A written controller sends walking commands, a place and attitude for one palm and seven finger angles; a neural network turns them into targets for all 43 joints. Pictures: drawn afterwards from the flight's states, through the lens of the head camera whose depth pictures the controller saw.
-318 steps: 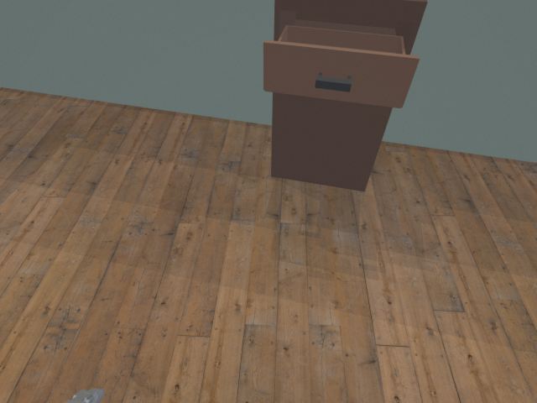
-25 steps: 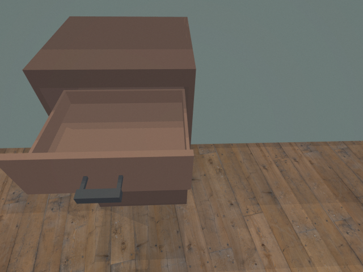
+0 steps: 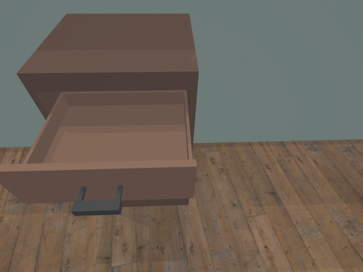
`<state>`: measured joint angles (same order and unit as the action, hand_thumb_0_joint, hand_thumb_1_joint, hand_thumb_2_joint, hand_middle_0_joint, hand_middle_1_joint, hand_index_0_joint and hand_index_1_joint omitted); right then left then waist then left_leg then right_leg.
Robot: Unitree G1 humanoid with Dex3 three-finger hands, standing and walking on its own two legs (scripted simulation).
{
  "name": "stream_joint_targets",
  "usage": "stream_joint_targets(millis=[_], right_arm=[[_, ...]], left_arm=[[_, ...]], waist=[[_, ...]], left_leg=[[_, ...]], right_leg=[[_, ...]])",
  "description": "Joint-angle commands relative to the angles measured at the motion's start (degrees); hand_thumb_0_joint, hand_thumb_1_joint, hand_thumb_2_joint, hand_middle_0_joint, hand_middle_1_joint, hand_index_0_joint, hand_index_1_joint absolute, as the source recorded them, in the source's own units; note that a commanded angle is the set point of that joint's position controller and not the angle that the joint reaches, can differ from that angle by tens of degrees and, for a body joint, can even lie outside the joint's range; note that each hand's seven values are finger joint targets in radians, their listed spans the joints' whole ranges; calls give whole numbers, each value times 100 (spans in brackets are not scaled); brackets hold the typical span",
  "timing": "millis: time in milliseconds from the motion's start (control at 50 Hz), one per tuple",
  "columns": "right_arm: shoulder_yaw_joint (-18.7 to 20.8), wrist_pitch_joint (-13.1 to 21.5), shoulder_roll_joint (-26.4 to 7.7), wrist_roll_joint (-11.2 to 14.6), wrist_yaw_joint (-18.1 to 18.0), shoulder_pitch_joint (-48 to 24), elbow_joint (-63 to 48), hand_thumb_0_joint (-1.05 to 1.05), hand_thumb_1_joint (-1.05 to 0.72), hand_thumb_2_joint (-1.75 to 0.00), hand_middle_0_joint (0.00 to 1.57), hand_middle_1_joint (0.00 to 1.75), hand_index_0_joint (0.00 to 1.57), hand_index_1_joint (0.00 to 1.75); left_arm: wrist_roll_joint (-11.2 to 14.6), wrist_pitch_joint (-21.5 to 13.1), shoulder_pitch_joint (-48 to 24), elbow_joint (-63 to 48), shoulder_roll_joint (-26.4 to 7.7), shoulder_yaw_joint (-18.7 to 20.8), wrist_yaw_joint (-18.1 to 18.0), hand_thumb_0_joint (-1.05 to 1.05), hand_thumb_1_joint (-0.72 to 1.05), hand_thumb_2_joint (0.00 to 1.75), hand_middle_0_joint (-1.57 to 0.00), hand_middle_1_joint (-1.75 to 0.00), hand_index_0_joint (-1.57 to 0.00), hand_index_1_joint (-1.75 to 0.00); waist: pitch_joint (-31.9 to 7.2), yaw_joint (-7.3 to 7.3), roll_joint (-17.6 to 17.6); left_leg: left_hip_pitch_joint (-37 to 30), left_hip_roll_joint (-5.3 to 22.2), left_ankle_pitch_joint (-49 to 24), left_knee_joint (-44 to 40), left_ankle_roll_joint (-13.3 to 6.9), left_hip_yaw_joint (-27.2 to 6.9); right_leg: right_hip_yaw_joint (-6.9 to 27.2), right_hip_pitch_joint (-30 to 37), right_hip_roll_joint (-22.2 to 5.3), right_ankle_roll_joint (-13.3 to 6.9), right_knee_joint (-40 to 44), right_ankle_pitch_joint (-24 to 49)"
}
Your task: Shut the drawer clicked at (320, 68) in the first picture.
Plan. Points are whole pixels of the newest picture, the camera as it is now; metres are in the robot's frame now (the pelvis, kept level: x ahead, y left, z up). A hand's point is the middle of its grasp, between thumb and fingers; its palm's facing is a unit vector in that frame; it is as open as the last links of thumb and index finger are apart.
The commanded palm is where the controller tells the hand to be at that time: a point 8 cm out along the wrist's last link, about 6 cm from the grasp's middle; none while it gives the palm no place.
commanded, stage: come to a stop and stand still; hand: left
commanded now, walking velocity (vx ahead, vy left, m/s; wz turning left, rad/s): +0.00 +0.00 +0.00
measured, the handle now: (99, 198) +0.28 +0.22 -0.02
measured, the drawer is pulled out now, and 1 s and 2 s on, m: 0.28 0.28 0.28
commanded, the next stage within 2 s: look again from close up in 0.38 s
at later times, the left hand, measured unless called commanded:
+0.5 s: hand out of the picture -0.01 +0.15 -0.18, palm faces +0.05 -0.98 -0.19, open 7.4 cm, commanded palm none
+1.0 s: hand out of the picture +0.06 +0.21 -0.18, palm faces -0.02 -0.98 -0.21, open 7.4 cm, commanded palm none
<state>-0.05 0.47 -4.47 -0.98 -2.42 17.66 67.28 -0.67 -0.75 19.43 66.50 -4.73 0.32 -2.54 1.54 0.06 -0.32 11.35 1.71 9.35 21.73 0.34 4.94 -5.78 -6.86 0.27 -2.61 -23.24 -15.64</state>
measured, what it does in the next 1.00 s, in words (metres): stands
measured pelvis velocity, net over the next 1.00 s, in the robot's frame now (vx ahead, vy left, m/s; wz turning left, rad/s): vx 0.02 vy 0.03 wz -0.03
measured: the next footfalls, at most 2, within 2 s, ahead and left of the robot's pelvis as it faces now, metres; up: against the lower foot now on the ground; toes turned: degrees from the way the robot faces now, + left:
none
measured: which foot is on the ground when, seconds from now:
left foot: down 0.00-1.00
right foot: down 0.00-1.00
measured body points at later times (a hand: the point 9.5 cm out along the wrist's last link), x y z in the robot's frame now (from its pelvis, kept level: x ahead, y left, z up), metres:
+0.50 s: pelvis +0.02 +0.00 +0.00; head +0.04 -0.01 +0.45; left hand -0.01 +0.20 -0.16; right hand +0.01 -0.21 -0.17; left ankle +0.03 +0.12 -0.74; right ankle -0.03 -0.08 -0.74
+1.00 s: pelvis +0.02 +0.03 -0.01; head +0.03 +0.04 +0.44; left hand +0.06 +0.26 -0.16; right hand +0.02 -0.20 -0.16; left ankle +0.03 +0.13 -0.74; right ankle -0.03 -0.08 -0.74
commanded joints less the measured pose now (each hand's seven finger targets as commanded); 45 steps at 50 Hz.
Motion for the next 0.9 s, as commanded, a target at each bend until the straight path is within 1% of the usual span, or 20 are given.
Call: stream_joint_targets(millis=[0, 120, 140, 220, 280, 440, 460, 480, 500, 520, 540, 560, 600, 620, 660, 700, 720, 780, 840, 880], right_arm=[[94, 69, -475, 66, -23, 438, -106, 0, -90, -90, 20, 30, 20, 30], [85, 65, -517, 68, -20, 370, -139, 0, -90, -90, 20, 30, 20, 30], [84, 67, -546, 59, -20, 335, -150, 0, -90, -90, 20, 30, 20, 30], [76, 71, -573, 65, -24, 320, -176, 0, -90, -90, 20, 30, 20, 30], [72, 75, -615, 50, -28, 290, -177, 0, -90, -90, 20, 30, 20, 30], [63, 73, -662, 50, -32, 289, -161, 0, -90, -90, 20, 30, 20, 30], [50, 166, -872, 79, 84, -397, -618, 0, -90, -90, 20, 30, 20, 30], [53, 79, -572, 48, 114, -38, -836, 0, -90, -90, 20, 30, 20, 30], [68, 76, -560, 43, 121, 141, -785, 0, -90, -90, 20, 30, 20, 30], [70, 81, -592, 20, 140, 376, -803, 0, -90, -90, 20, 30, 20, 30], [68, 105, -695, 23, 126, 400, -795, 0, -90, -90, 20, 30, 20, 30], [74, 115, -765, 22, 111, 358, -833, 0, -90, -90, 20, 30, 20, 30], [60, 126, -793, 35, 77, 291, -844, 0, -90, -90, 20, 30, 20, 30], [46, 118, -814, 32, 67, 287, -858, 0, -90, -90, 20, 30, 20, 30], [42, 107, -875, 36, 61, 235, -893, 0, -90, -90, 20, 30, 20, 30], [32, 86, -884, 32, 70, 180, -908, 0, -90, -90, 20, 30, 20, 30], [29, 95, -914, 13, 70, 195, -897, 0, -90, -90, 20, 30, 20, 30], [17, 87, -973, 13, 83, 119, -920, 0, -90, -90, 20, 30, 20, 30], [19, 115, -1033, 6, 91, 134, -931, 0, -90, -90, 20, 30, 20, 30], [19, 120, -1045, 13, 93, 120, -924, 0, -90, -90, 20, 30, 20, 30]], left_arm=[[7, -64, 561, -63, -461, 75, -35, 0, 90, 90, -20, -30, -20, -30], [-2, -82, 644, -34, -485, 69, -37, 0, 90, 90, -20, -30, -20, -30], [0, -81, 646, -27, -481, 58, -39, 0, 90, 90, -20, -30, -20, -30], [0, -86, 647, -29, -529, 71, -33, 0, 90, 90, -20, -30, -20, -30], [5, -85, 628, -24, -550, 63, -34, 0, 90, 90, -20, -30, -20, -30], [4, -73, 539, -40, -616, 75, -34, 0, 90, 90, -20, -30, -20, -30], [-118, -294, 814, -45, -814, 13, -222, 0, 90, 90, -20, -30, -20, -30], [-78, -319, 570, -339, -1036, 82, -191, 0, 90, 90, -20, -30, -20, -30], [-74, -330, 387, -432, -972, 33, -147, 0, 90, 90, -20, -30, -20, -30], [-39, -307, 167, -597, -1035, 63, -112, 0, 90, 90, -20, -30, -20, -30], [-9, -310, 209, -664, -937, 54, -114, 0, 90, 90, -20, -30, -20, -30], [-2, -270, 204, -718, -879, 51, -108, 0, 90, 90, -20, -30, -20, -30], [-8, -204, 294, -764, -870, 33, -94, 0, 90, 90, -20, -30, -20, -30], [4, -149, 239, -796, -901, 22, -74, 0, 90, 90, -20, -30, -20, -30], [-5, -97, 250, -850, -892, 12, -75, 0, 90, 90, -20, -30, -20, -30], [-1, -53, 174, -912, -914, -1, -63, 0, 90, 90, -20, -30, -20, -30], [9, -16, 136, -932, -930, -7, -44, 0, 90, 90, -20, -30, -20, -30], [3, 17, 126, -992, -972, -18, -34, 0, 90, 90, -20, -30, -20, -30], [3, 35, 85, -1058, -1022, -12, -12, 0, 90, 90, -20, -30, -20, -30], [2, 32, 78, -1078, -1032, -8, -9, 0, 90, 90, -20, -30, -20, -30]], waist=[[360, -14, 4], [413, -2, -52], [463, -1, 55], [401, 8, -70], [328, 9, 67], [377, 27, -14], [529, 248, -333], [193, -127, -351], [-70, -188, -294], [-582, -246, -260], [-670, -215, -374], [-439, -165, -363], [-174, -91, 110], [-118, -58, 182], [142, -23, -85], [393, -23, -111], [380, 8, 170], [479, 38, 72], [333, 60, 211], [249, 52, 90]], left_leg=[[-400, 505, -527, -269, -161, -575], [-434, 490, -598, -278, -169, -541], [-433, 476, -623, -280, -162, -555], [-461, 488, -686, -264, -173, -544], [-516, 480, -800, -235, -164, -558], [-490, 491, -855, -226, -153, -528], [336, 450, -698, 1348, 3, -172], [567, 227, 871, 1407, -103, -401], [538, 238, 971, 1381, -99, -323], [263, 171, 472, 1059, -133, -264], [130, 218, 68, 967, -181, -373], [172, 295, -187, 933, -211, -435], [154, 380, -822, 917, -227, -489], [141, 398, -991, 807, -258, -531], [306, 425, -879, 758, -277, -603], [417, 401, -507, 611, -274, -636], [368, 427, -503, 466, -308, -681], [437, 431, -216, 338, -348, -774], [352, 455, -239, 175, -381, -850], [262, 463, -260, 157, -379, -832]], right_leg=[[715, -664, -670, 47, 628, 756], [715, -570, -660, 56, 671, 884], [723, -606, -687, 52, 667, 904], [703, -465, -678, 56, 677, 1047], [720, -419, -704, 47, 647, 1180], [688, -312, -707, 42, 617, 1369], [1196, -464, -1091, 433, 543, 4319], [1182, -107, -1322, 178, 265, 4426], [1047, -88, -1231, -103, 157, 3819], [957, 165, -1112, -241, -150, 3642], [895, 49, -953, -193, -281, 3128], [856, -184, -847, -152, -271, 2624], [820, -346, -702, -105, -374, 2470], [813, -372, -630, -89, -409, 2143], [816, -455, -577, -74, -316, 1627], [838, -597, -555, -71, -197, 1071], [820, -624, -518, -53, -230, 769], [832, -689, -485, -35, -106, 250], [789, -624, -476, -5, -125, 150], [779, -599, -509, 7, -88, 183]])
